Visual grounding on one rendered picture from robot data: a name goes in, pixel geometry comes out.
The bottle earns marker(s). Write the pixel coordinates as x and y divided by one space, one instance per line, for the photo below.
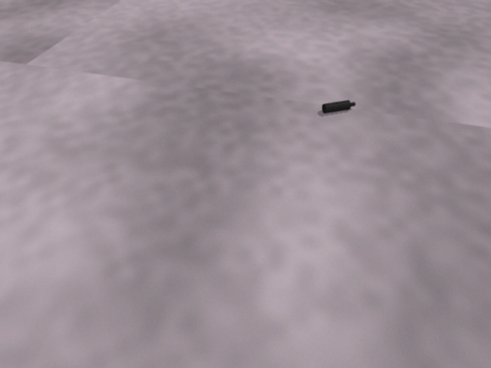
337 106

